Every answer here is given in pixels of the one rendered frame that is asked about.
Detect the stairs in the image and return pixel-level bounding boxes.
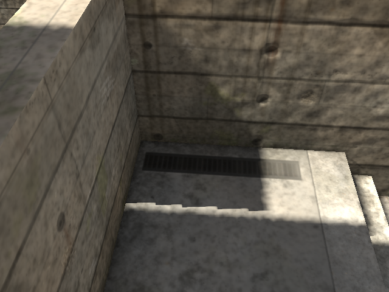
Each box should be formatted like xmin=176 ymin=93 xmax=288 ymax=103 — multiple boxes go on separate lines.
xmin=352 ymin=175 xmax=389 ymax=292

